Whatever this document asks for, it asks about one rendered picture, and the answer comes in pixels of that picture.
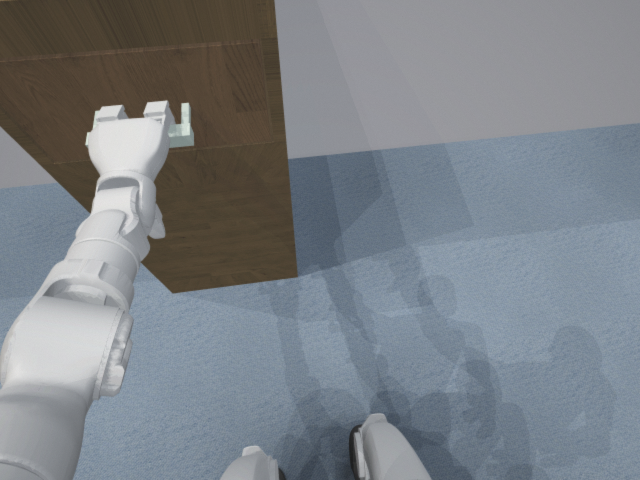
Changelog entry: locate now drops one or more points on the drawer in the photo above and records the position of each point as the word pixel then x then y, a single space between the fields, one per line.
pixel 54 97

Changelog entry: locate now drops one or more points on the robot right thigh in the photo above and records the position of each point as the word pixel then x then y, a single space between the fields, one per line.
pixel 383 453

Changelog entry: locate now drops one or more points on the robot thigh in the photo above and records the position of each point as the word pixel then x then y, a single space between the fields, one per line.
pixel 252 467
pixel 383 453

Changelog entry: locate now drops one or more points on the handle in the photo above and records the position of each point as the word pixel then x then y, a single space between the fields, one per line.
pixel 181 135

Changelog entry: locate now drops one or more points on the cabinet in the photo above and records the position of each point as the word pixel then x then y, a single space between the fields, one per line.
pixel 226 209

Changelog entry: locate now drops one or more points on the robot left hand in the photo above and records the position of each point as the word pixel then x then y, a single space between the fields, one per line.
pixel 137 144

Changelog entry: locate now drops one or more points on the robot left thigh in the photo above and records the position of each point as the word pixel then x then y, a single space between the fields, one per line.
pixel 252 467

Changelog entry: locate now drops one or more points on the robot left upper arm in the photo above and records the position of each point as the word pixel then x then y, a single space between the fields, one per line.
pixel 67 354

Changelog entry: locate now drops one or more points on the robot left forearm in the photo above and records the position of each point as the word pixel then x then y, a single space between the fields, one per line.
pixel 104 259

